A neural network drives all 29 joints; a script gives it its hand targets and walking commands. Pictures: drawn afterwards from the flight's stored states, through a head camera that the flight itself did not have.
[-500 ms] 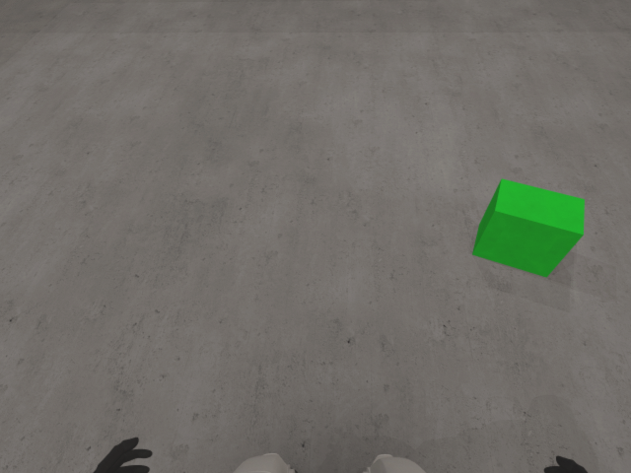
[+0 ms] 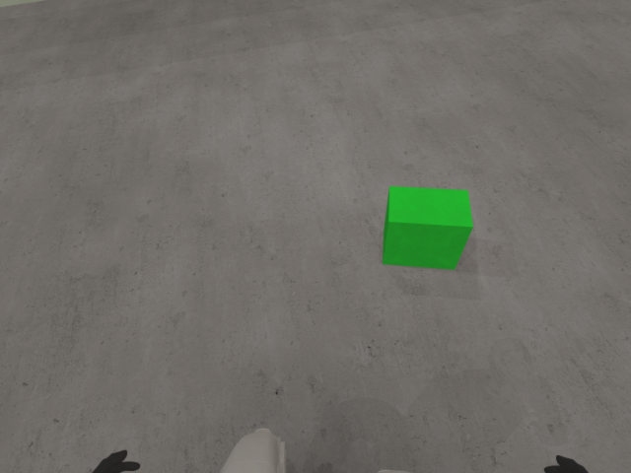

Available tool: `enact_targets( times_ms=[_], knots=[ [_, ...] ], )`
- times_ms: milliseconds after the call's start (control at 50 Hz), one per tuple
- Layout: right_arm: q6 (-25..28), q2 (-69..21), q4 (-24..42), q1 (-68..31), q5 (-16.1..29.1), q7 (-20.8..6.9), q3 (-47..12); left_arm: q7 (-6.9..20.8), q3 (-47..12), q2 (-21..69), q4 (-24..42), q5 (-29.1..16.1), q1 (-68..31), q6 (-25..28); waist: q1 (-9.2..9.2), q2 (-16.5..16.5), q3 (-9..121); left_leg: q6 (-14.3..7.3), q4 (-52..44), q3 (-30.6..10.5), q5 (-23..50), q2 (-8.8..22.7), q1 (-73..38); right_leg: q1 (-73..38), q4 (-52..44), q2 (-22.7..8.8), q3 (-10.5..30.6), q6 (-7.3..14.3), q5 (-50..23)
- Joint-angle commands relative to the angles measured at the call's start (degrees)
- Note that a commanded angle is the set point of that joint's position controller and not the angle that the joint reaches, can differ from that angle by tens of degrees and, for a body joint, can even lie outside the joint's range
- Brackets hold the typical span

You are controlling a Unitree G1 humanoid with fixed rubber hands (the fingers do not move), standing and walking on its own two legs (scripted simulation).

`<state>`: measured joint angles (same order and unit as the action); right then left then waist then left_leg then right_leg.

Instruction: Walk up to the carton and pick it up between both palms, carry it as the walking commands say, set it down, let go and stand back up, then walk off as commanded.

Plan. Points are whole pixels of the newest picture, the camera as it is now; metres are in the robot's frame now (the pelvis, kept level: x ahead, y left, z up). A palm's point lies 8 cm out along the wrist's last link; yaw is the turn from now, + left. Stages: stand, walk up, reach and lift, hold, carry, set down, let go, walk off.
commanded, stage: walk up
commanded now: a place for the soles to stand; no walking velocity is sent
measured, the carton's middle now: (423, 229) +0.93 -0.29 -0.64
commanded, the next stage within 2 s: none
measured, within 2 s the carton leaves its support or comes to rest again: neither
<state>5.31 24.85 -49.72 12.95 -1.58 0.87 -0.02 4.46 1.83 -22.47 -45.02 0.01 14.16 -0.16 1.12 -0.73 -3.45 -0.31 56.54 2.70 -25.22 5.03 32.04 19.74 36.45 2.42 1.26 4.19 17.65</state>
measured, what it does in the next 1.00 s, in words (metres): walks ahead, turning right: left foot, then right foot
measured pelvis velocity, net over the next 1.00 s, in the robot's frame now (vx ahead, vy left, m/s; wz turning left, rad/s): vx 0.30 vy -0.06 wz -0.29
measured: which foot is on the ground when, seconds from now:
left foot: up 0.00-0.18, down 0.20-0.48, up 0.50-0.80, down 0.82-1.00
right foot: down 0.00-0.20, up 0.22-0.46, down 0.48-0.82, up 0.84-1.00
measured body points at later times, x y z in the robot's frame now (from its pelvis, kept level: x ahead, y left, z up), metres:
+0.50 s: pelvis +0.15 -0.04 -0.01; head +0.17 -0.06 +0.44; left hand +0.29 +0.25 -0.11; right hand +0.18 -0.37 -0.13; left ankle +0.16 +0.13 -0.72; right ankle +0.21 -0.17 -0.73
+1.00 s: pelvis +0.30 -0.06 -0.01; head +0.32 -0.06 +0.44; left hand +0.47 +0.21 -0.12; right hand +0.28 -0.39 -0.11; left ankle +0.34 +0.06 -0.73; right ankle +0.30 -0.19 -0.69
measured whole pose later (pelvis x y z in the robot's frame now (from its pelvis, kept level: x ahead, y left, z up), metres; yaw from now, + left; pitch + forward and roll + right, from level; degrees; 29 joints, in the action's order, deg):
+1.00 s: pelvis +0.30 -0.06 -0.01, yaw -16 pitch -4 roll +1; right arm 6.7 24.4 -47.8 18.5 -1.4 -0.5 0.0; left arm 3.2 1.8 -23.0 -45.2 0.0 16.7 1.8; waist 0.0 1.8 -5.3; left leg -0.4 38.3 7.5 -20.5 4.8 13.7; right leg 25.8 57.2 -0.3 2.5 2.1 24.4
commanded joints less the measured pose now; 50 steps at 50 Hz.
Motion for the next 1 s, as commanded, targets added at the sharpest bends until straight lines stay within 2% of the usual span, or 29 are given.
enact_targets(
  times_ms=[0, 20, 60, 100, 140, 160, 180, 200, 220, 260, 280, 320, 360, 380, 420, 440, 460, 480, 500, 520, 580, 700, 760, 780, 800, 820, 840, 940, 980],
  knots=[
    [1.8, 11.3, 6.3, -3.4, 1.6, -0.6, 5.1, -1.6, 5.8, -16.4, 3.9, 0.9, 8.7, 2.9, 3.52, 8.7, 7.9, 0.5, -13.3, -1.0, 6.0, -1.9, 1.8, -17.2, -12.7, -12.2, 20.8, 9.4, -21.4],
    [2.1, 10.1, 6.9, -5.8, 1.0, -0.7, 5.0, -1.1, 5.3, -14.3, 4.6, 0.9, 8.1, 2.7, 3.89, 5.6, 7.2, -0.1, -14.9, 0.1, 7.0, -2.4, 0.3, -15.3, -14.1, -13.1, 22.5, 9.3, -20.0],
    [2.1, 10.3, 6.0, -2.9, 1.1, -0.5, 5.3, -0.8, 5.3, -15.3, 5.1, 0.6, 5.4, 2.6, 2.37, 8.5, 5.5, -0.7, -17.9, 1.3, 9.5, -3.2, -2.8, -12.1, -14.0, -11.9, 19.5, 8.4, -15.4],
    [2.5, 9.7, 6.2, -3.2, 1.5, 0.0, 4.9, -0.9, 4.9, -14.9, 4.3, 0.7, 6.3, 2.3, 1.99, 9.0, 4.1, -1.5, -24.2, 0.9, 11.9, -4.4, -7.7, -11.2, -12.2, -12.2, 21.0, 6.6, -24.9],
    [3.2, 10.6, 2.8, 7.7, 0.7, 0.5, 5.8, -0.8, 4.6, -14.3, 6.3, 0.0, -0.2, 2.4, -5.32, 6.4, 7.1, -3.3, -32.8, -0.2, 15.9, -3.6, -28.1, 0.6, -1.4, -8.8, 14.8, 3.7, -27.0],
    [3.8, 15.2, 2.0, 14.2, 0.0, 1.4, 7.4, -0.4, 2.8, -9.2, 7.7, -0.5, -1.7, 3.1, -9.11, -7.5, 10.1, -7.5, -39.0, -14.1, 6.5, 7.7, -42.4, 13.8, 14.5, -2.5, 8.4, -0.3, -20.2],
    [3.7, 19.4, 2.6, 13.8, 0.7, 1.5, 8.7, -0.6, 3.1, -7.7, 6.8, 0.2, 1.4, 2.9, -6.95, -11.5, 9.4, -11.6, -40.7, -28.0, 8.9, 21.4, -45.7, 24.3, 27.9, 3.4, 4.0, -1.7, 8.0],
    [3.3, 20.5, 4.8, 9.5, 1.4, 1.5, 8.7, -1.0, 4.1, -13.0, 6.7, 0.9, 2.0, 2.2, -5.40, -1.9, 5.7, -15.5, -41.5, -31.5, -1.6, 25.9, -39.3, 27.1, 34.4, 0.4, 6.2, -1.6, 10.3],
    [3.1, 18.9, 4.0, 7.9, 2.4, 1.3, 8.6, -0.4, 4.7, -14.8, 6.2, 2.0, -0.3, 1.8, -4.54, 4.0, 2.4, -15.2, -42.5, -27.7, -12.4, 24.4, -31.8, 25.4, 32.4, -4.9, 6.4, -1.6, 7.2],
    [2.6, 17.5, 6.4, 0.7, 1.3, 0.9, 8.4, 0.4, 6.2, -15.3, 5.4, 1.8, 0.8, 1.6, -1.83, -2.8, -4.9, -15.2, -46.3, -23.0, -13.8, 23.6, -17.6, 18.4, 29.3, -6.9, 3.9, -3.3, 8.8],
    [2.6, 15.5, 7.2, -0.2, 1.4, 0.8, 7.6, 0.6, 5.9, -15.2, 4.6, 1.1, 3.1, 1.8, -0.59, -1.9, -3.3, -13.3, -44.5, -16.9, -7.0, 20.7, -18.8, 14.7, 24.1, -7.5, 4.6, -3.1, 6.6],
    [2.5, 15.5, 7.1, -0.1, 0.9, -0.2, 7.1, 0.9, 5.6, -13.7, 3.9, 1.0, 2.5, 2.0, -1.53, -7.7, -2.5, -11.2, -42.7, -7.2, -1.6, 16.3, -17.1, 10.4, 16.0, -7.2, 1.1, -3.8, 6.4],
    [2.4, 18.4, 6.8, 0.5, 0.2, -0.8, 8.3, 1.7, 5.6, -12.9, 4.4, 0.6, 3.0, 1.7, -1.77, -11.3, -2.3, -11.0, -41.1, -3.2, -4.7, 17.1, -16.7, 7.3, 9.2, -8.5, -1.1, -3.3, 5.1],
    [2.2, 17.5, 7.3, -0.2, 0.4, -0.7, 8.1, 1.5, 5.8, -13.4, 3.9, 0.6, 2.7, 1.9, -1.68, -6.8, -1.8, -10.9, -40.5, -4.7, -5.2, 17.8, -15.0, 3.9, 6.1, -8.3, -0.8, -2.3, 4.6],
    [1.7, 16.9, 8.3, -2.9, -0.2, -1.1, 7.7, 1.0, 5.9, -12.5, 1.3, 0.7, 10.7, 3.0, 2.86, -5.4, 3.5, -8.1, -27.8, 4.4, -5.6, 12.1, -9.3, -12.3, -1.6, -6.3, -2.5, -2.0, -4.6],
    [0.9, 11.9, 7.9, -1.1, -0.8, -1.4, 6.3, 0.0, 7.0, -14.6, -1.7, 0.8, 14.9, 3.6, 4.64, 6.0, 5.7, -6.7, -11.8, 8.7, -5.9, 5.6, -7.8, -17.1, -7.0, -2.4, -0.2, -1.6, 0.9],
    [1.0, 7.2, 10.5, -0.3, 0.5, -1.6, 4.8, -1.1, 7.9, -21.0, -0.6, 2.0, 16.6, 4.0, 6.31, 21.8, 5.1, -2.4, 2.2, 9.2, -2.0, 0.4, 2.9, -19.0, -18.3, -12.3, 22.5, 4.5, 14.8],
    [0.7, 8.7, 10.7, 0.2, 1.2, -1.9, 4.5, -2.0, 8.6, -23.3, 2.1, 1.3, 13.5, 4.3, 4.06, 17.0, 3.2, -0.7, 5.9, 2.6, -3.3, -2.8, 7.4, -17.1, -23.7, -18.0, 40.8, 10.1, 18.2],
    [0.2, 13.1, 10.2, -0.1, 1.3, -1.8, 5.5, -1.9, 8.0, -23.0, 2.7, 0.4, 11.5, 4.5, 2.64, 8.3, 0.5, -1.1, 8.2, -1.4, -3.4, -1.7, 9.5, -16.4, -22.1, -19.2, 39.1, 11.2, 14.9],
    [0.6, 12.3, 8.7, -1.0, 0.8, -1.8, 5.2, -2.2, 7.2, -21.0, 2.9, 0.3, 9.6, 4.6, 1.75, 5.5, 1.0, -1.9, 7.0, -3.7, -3.5, -0.9, 7.2, -13.5, -19.3, -18.3, 35.9, 10.8, 8.3],
    [0.9, 12.4, 6.7, 3.6, 0.7, -1.8, 5.9, -2.7, 6.7, -19.2, 2.8, 0.5, 6.8, 3.8, 0.98, 9.4, 5.0, -1.2, -4.1, -1.1, -6.7, -2.2, 2.0, -12.8, -12.9, -13.7, 23.1, 10.5, -2.2],
    [1.3, 10.2, 6.9, -0.7, 0.9, -2.3, 5.2, -2.8, 5.8, -17.4, 2.0, 0.2, 9.0, 4.4, 1.32, 6.7, 4.8, -1.9, -12.0, -2.4, 3.4, -1.5, -0.5, -9.9, -13.3, -15.7, 24.1, 10.2, -5.0],
    [2.2, 10.1, 4.7, 7.5, 0.5, -1.7, 5.6, -2.3, 4.7, -15.6, 4.6, -0.4, 1.0, 3.8, -3.83, 5.5, 5.8, -2.2, -26.1, 1.7, 12.1, -4.3, -20.0, 2.0, -3.8, -11.5, 15.2, 6.3, -9.7],
    [2.8, 14.3, 3.0, 14.4, -0.2, -0.8, 7.3, -2.2, 3.6, -12.4, 5.9, -0.5, 0.4, 3.9, -7.94, -3.1, 8.3, -5.5, -34.9, -10.4, 5.1, 3.4, -33.3, 12.3, 11.2, -6.3, 8.9, 2.7, -10.1],
    [3.3, 20.6, 3.4, 17.4, -0.3, -0.4, 8.7, -2.4, 2.1, -7.3, 7.3, -0.7, 0.0, 4.3, -9.06, -18.3, 8.8, -10.0, -39.6, -30.6, 3.5, 18.6, -43.6, 28.6, 26.3, 2.9, 2.0, -1.0, 7.8],
    [3.0, 21.1, 5.1, 15.0, 1.0, -0.2, 8.6, -3.0, 3.6, -12.3, 5.4, 0.1, 0.9, 4.3, -7.19, -8.8, 4.9, -14.3, -38.6, -37.3, 4.3, 24.7, -42.1, 33.5, 32.0, 0.9, 6.8, -0.7, 13.2],
    [2.6, 18.8, 4.8, 13.6, 2.0, -0.3, 8.1, -2.8, 3.9, -14.7, 5.1, 1.0, -0.2, 4.1, -5.91, -1.0, 1.4, -13.8, -38.9, -29.6, -0.4, 21.4, -33.4, 28.9, 28.5, -3.9, 7.8, -0.8, 9.2],
    [2.0, 17.6, 7.6, 5.4, 0.2, -1.3, 7.6, -0.7, 5.2, -13.4, 3.0, -0.2, 2.0, 3.7, -3.36, -10.7, -4.8, -12.8, -42.0, -11.7, -2.9, 15.0, -17.9, 15.7, 18.8, -6.0, 1.5, -3.8, 4.8],
    [2.0, 17.4, 8.0, 5.7, 0.3, -1.2, 7.9, -0.5, 5.0, -12.4, 3.4, -0.3, 0.1, 3.5, -3.29, -6.7, -6.3, -12.9, -40.2, -9.6, 0.8, 16.1, -16.3, 13.9, 13.7, -7.0, 0.5, -3.2, 1.7]
  ],
)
